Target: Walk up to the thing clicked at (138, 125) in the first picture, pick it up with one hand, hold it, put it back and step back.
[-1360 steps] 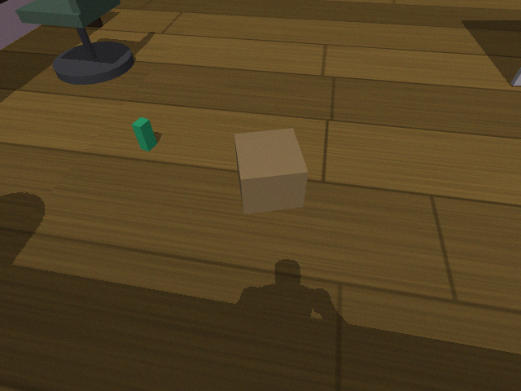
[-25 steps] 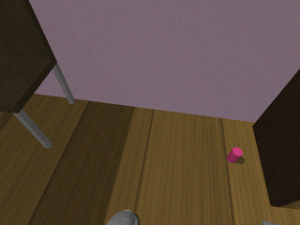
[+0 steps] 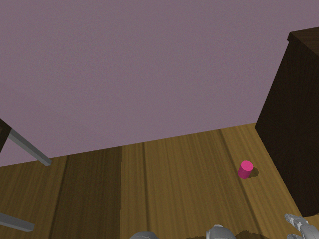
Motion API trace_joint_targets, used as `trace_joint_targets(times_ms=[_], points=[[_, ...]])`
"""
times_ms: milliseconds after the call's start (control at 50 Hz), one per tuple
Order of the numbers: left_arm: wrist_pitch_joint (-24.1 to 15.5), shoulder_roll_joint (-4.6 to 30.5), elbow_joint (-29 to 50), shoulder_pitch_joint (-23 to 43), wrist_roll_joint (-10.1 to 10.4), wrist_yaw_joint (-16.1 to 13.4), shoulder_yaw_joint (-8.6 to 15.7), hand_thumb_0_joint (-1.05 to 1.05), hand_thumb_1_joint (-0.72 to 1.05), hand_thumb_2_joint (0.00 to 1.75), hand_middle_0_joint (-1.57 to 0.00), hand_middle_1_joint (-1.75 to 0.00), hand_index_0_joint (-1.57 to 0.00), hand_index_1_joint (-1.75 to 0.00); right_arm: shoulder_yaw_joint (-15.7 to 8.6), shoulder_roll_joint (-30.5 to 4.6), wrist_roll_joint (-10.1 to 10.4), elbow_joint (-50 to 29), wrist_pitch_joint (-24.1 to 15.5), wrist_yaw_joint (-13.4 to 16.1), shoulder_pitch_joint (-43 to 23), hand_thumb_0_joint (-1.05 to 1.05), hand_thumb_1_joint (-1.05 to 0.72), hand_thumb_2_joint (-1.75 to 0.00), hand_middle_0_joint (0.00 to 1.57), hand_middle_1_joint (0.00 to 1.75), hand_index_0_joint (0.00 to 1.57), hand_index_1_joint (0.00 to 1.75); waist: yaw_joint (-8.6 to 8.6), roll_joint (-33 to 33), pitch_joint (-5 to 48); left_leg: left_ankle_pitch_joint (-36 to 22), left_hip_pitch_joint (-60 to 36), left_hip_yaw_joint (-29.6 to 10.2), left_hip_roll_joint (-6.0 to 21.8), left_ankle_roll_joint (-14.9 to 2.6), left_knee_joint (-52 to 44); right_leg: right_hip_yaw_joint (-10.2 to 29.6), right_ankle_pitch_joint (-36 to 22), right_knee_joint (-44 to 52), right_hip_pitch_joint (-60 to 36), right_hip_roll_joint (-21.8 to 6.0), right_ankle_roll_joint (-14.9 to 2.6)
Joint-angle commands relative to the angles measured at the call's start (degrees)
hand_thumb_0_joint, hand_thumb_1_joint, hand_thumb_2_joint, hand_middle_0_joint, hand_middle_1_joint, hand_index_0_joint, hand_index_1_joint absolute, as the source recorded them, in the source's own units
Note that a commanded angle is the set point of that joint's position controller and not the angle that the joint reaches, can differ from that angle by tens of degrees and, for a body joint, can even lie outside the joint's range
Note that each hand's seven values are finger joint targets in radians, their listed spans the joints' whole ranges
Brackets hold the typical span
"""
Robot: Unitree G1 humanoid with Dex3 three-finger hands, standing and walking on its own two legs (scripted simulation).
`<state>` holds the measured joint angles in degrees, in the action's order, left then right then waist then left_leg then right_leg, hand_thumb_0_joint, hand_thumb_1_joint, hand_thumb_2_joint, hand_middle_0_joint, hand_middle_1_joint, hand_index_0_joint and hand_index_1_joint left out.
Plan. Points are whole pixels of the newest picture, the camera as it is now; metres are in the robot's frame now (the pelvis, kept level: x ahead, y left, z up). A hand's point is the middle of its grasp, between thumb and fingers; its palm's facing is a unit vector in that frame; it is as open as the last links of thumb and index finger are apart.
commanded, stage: walk up
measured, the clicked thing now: out of the picture -0.90 -0.76 -0.65
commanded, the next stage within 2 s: none
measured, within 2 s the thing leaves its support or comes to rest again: neither
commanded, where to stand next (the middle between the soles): +0.22 +0.09 m, yaw -70 degrees
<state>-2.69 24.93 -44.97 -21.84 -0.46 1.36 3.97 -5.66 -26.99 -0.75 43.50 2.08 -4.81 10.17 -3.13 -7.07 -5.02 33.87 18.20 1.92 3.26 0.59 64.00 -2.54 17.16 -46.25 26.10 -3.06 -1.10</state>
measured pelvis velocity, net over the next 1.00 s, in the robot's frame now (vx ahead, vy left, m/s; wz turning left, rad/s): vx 0.15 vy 0.18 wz -0.88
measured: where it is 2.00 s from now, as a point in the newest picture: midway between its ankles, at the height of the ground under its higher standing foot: (167, 234)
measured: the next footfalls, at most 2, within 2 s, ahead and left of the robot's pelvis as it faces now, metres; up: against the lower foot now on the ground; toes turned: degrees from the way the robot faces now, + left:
left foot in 0.36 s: +0.33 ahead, +0.22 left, +0.00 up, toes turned -21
right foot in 0.90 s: +0.10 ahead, +0.06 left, +0.00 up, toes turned -50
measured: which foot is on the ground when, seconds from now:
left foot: up 0.00-0.34, down 0.36-0.92, up 0.94-1.00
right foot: down 0.00-0.38, up 0.40-0.88, down 0.90-1.00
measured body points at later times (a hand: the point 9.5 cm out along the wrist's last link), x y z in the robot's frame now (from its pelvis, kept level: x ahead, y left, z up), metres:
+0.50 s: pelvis +0.16 +0.15 +0.01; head +0.22 +0.14 +0.45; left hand +0.41 +0.44 -0.08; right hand +0.12 -0.19 -0.09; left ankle +0.29 +0.23 -0.70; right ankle +0.10 -0.01 -0.63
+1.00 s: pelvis +0.15 +0.18 +0.01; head +0.16 +0.14 +0.45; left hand +0.47 +0.28 -0.08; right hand -0.09 -0.08 -0.10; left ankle +0.28 +0.23 -0.67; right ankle +0.07 +0.09 -0.70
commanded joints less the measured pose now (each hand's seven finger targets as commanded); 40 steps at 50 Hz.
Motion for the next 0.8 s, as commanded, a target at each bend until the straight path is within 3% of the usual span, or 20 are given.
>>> trace_joint_targets(times_ms=[0, 40, 140, 200, 260, 280, 300, 320, 340, 360, 380, 400, 420, 460, 500, 560, 600, 640, 720, 780], points=[[-1.6, 19.1, 4.7, -2.3, 0.3, -4.1, 5.1, 0.00, 0.90, 0.90, -0.20, -0.30, -0.20, -0.30, -2.2, -10.1, 0.5, -7.8, -2.8, 0.2, -0.5, 0.00, -0.90, -0.90, 0.20, 0.30, 0.20, 0.30, 2.68, 15.9, 3.7, -2.2, 22.0, -9.5, 1.4, 0.25, 1.8, 36.0, 13.8, 28.8, -17.9, -11.8, -11.66], [-2.1, 18.8, 5.4, -1.2, 0.1, -4.5, 4.8, 0.00, 0.90, 0.90, -0.20, -0.30, -0.20, -0.30, -2.5, -10.7, -0.3, -6.8, -1.9, -0.3, 2.0, 0.00, -0.90, -0.90, 0.20, 0.30, 0.20, 0.30, 3.81, 16.2, 3.3, -9.5, 17.0, -7.9, 1.3, 0.64, -0.4, 30.1, 10.2, 28.2, -11.1, -8.3, -9.87], [-3.4, 20.2, 6.9, -3.8, -0.2, -5.5, 5.1, 0.00, 0.90, 0.90, -0.20, -0.30, -0.20, -0.30, -3.0, -10.8, -2.1, -9.7, -0.5, -1.6, -1.2, 0.00, -0.90, -0.90, 0.20, 0.30, 0.20, 0.30, 2.91, 13.2, 2.9, -18.7, 20.3, -7.4, 2.4, 2.15, -2.7, 28.6, 12.1, 27.3, -9.1, -7.1, -10.22], [-3.2, 19.3, 7.7, -4.3, -0.7, -5.7, 5.0, 0.00, 0.90, 0.90, -0.20, -0.30, -0.20, -0.30, -2.7, -9.3, -1.9, -9.5, -0.7, -1.1, -3.3, 0.00, -0.90, -0.90, 0.20, 0.30, 0.20, 0.30, 1.99, 14.7, 3.2, -18.4, 20.0, -6.8, 1.6, 2.19, -7.7, 26.8, -1.9, 21.4, -9.8, -5.9, -10.16], [-2.4, 18.9, 8.7, -2.8, -1.0, -5.8, 4.6, 0.00, 0.90, 0.90, -0.20, -0.30, -0.20, -0.30, -2.5, -8.1, -1.1, -8.9, -1.5, -0.2, -4.6, 0.00, -0.90, -0.90, 0.20, 0.30, 0.20, 0.30, 1.75, 18.7, 4.6, -16.2, 12.0, -4.7, -1.4, 0.96, -15.8, 24.1, -22.3, 12.9, -7.0, -4.0, -9.51], [-2.0, 19.1, 9.6, 0.2, -0.9, -5.8, 4.4, 0.00, 0.90, 0.90, -0.20, -0.30, -0.20, -0.30, -2.8, -8.3, -0.7, -7.9, -1.7, 0.2, -1.7, 0.00, -0.90, -0.90, 0.20, 0.30, 0.20, 0.30, 3.84, 20.0, 6.2, -16.5, 4.9, -3.9, -2.2, 0.37, -18.7, 23.5, -25.0, 10.9, -3.7, -3.5, -8.57], [-1.4, 18.5, 10.7, 4.3, -0.8, -5.9, 4.1, 0.00, 0.90, 0.90, -0.20, -0.30, -0.20, -0.30, -3.3, -8.5, -0.4, -5.7, -1.9, 0.7, 4.7, 0.00, -0.90, -0.90, 0.20, 0.30, 0.20, 0.30, 8.05, 19.0, 7.6, -20.0, -6.1, -2.7, -3.5, 0.00, -24.9, 21.6, -24.3, 6.3, 2.2, -1.7, -6.01], [-0.8, 15.8, 11.2, 5.9, -0.5, -6.2, 3.2, 0.00, 0.90, 0.90, -0.20, -0.30, -0.20, -0.30, -4.2, -10.1, -1.0, -3.7, -2.1, 1.2, 11.6, 0.00, -0.90, -0.90, 0.20, 0.30, 0.20, 0.30, 12.11, 13.6, 8.2, -24.1, -15.6, -3.2, -3.6, -0.72, -30.8, 19.2, -17.7, -1.4, 8.7, 2.1, -2.21], [-0.1, 10.4, 11.4, 2.7, -0.1, -6.7, 1.7, 0.00, 0.90, 0.90, -0.20, -0.30, -0.20, -0.30, -5.2, -14.6, -2.0, -3.7, -2.3, 1.8, 13.2, 0.00, -0.90, -0.90, 0.20, 0.30, 0.20, 0.30, 11.94, -3.7, 8.1, -18.7, -17.3, -16.5, 7.1, -2.76, -39.0, 13.3, -1.0, -15.5, 15.2, 10.5, 0.26], [0.6, 10.6, 10.6, -3.6, 0.0, -7.3, 1.5, 0.00, 0.90, 0.90, -0.20, -0.30, -0.20, -0.30, -4.9, -16.9, -1.1, -6.8, -2.2, 1.9, 5.3, 0.00, -0.90, -0.90, 0.20, 0.30, 0.20, 0.30, 6.00, -8.5, 7.3, -16.4, -9.5, -33.2, 22.6, -8.10, -45.7, 9.4, 18.5, -24.1, 17.1, 10.5, 1.18], [0.9, 14.2, 7.8, -4.7, -0.6, -7.8, 2.4, 0.00, 0.90, 0.90, -0.20, -0.30, -0.20, -0.30, -5.6, -19.9, 0.3, -7.3, -2.0, 2.0, 0.1, 0.00, -0.90, -0.90, 0.20, 0.30, 0.20, 0.30, 4.38, -9.2, 6.5, -5.6, -0.1, -41.6, 26.3, -12.84, -50.9, 10.7, 18.0, -31.2, 12.4, 6.9, 0.88], [1.1, 16.2, 6.3, -2.3, -0.6, -7.2, 2.8, 0.00, 0.90, 0.90, -0.20, -0.30, -0.20, -0.30, -4.8, -16.3, -0.1, -7.7, -2.1, 2.3, -3.2, 0.00, -0.90, -0.90, 0.20, 0.30, 0.20, 0.30, 3.66, -3.7, 2.1, -0.8, 4.8, -36.4, 23.1, -12.69, -51.5, 9.8, 13.7, -32.7, 11.3, 4.5, 1.40], [1.5, 15.8, 4.5, -2.1, 0.1, -6.0, 3.4, 0.00, 0.90, 0.90, -0.20, -0.30, -0.20, -0.30, -4.0, -14.0, -0.4, -6.9, -2.5, 2.7, -4.3, 0.00, -0.90, -0.90, 0.20, 0.30, 0.20, 0.30, 2.87, -3.3, 0.6, -0.1, 5.9, -26.8, 18.2, -11.50, -49.4, 9.3, 10.5, -31.1, 10.3, 3.4, 1.66], [2.5, 14.6, 2.1, -4.8, 0.8, -3.2, 3.7, 0.00, 0.90, 0.90, -0.20, -0.30, -0.20, -0.30, -3.2, -13.4, -0.3, -4.8, -3.4, 3.2, -4.2, 0.00, -0.90, -0.90, 0.20, 0.30, 0.20, 0.30, 1.73, -8.0, 3.4, -7.3, 1.5, -15.9, 12.7, -9.42, -44.7, 8.0, 6.0, -26.0, 7.5, 2.3, 1.76], [2.6, 12.7, 3.2, -0.7, 0.6, -1.2, 3.2, 0.00, 0.90, 0.90, -0.20, -0.30, -0.20, -0.30, -3.2, -14.0, 0.6, -3.1, -4.4, 4.0, 2.5, 0.00, -0.90, -0.90, 0.20, 0.30, 0.20, 0.30, 4.22, -6.4, 8.8, -16.8, -9.9, -12.9, 13.8, -11.56, -39.4, 8.4, 6.7, -20.3, 9.5, 1.6, 1.58], [3.6, 12.5, 6.9, 6.6, -0.5, 0.1, 3.3, 0.00, 0.90, 0.90, -0.20, -0.30, -0.20, -0.30, -3.6, -14.7, 1.1, -2.3, -5.1, 5.3, 10.0, 0.00, -0.90, -0.90, 0.20, 0.30, 0.20, 0.30, 6.84, -0.4, 8.5, -34.7, -18.1, -13.8, 20.6, -14.75, -36.7, 9.3, 9.6, -17.2, 14.5, 0.5, 2.09], [4.5, 11.3, 7.7, 9.2, -1.1, 0.4, 3.0, 0.00, 0.90, 0.90, -0.20, -0.30, -0.20, -0.30, -3.5, -14.5, 1.0, -2.2, -5.4, 5.9, 11.0, 0.00, -0.90, -0.90, 0.20, 0.30, 0.20, 0.30, 7.10, 1.2, 6.3, -40.3, -14.9, -11.3, 22.5, -12.28, -37.3, 8.4, 9.0, -16.8, 13.9, 0.4, 1.50], [4.9, 10.7, 8.2, 8.8, -0.8, 0.9, 2.9, 0.00, 0.90, 0.90, -0.20, -0.30, -0.20, -0.30, -3.6, -15.0, 0.7, -3.0, -5.7, 6.1, 10.1, 0.00, -0.90, -0.90, 0.20, 0.30, 0.20, 0.30, 6.48, -0.4, 6.2, -40.0, -13.4, -7.3, 21.7, -10.40, -37.9, 6.4, 7.8, -14.3, 12.0, 0.4, 1.02], [4.9, 9.6, 8.3, 8.6, -0.5, 1.8, 3.4, 0.00, 0.90, 0.90, -0.20, -0.30, -0.20, -0.30, -3.8, -15.8, 0.0, -4.0, -5.8, 5.8, 9.5, 0.00, -0.90, -0.90, 0.20, 0.30, 0.20, 0.30, 5.79, -3.8, 8.6, -38.6, -10.7, -1.7, 22.1, -11.35, -36.7, 1.6, 8.6, -10.0, 5.4, -0.4, 0.31], [5.1, 9.5, 7.2, 7.5, -0.6, 2.2, 4.0, 0.00, 0.90, 0.90, -0.20, -0.30, -0.20, -0.30, -4.1, -16.8, -0.2, -4.4, -5.3, 5.5, 8.1, 0.00, -0.90, -0.90, 0.20, 0.30, 0.20, 0.30, 5.16, -5.6, 8.7, -28.2, -5.7, 0.6, 22.5, -11.22, -36.4, -0.8, 9.8, -5.2, -0.2, 0.7, -0.52]])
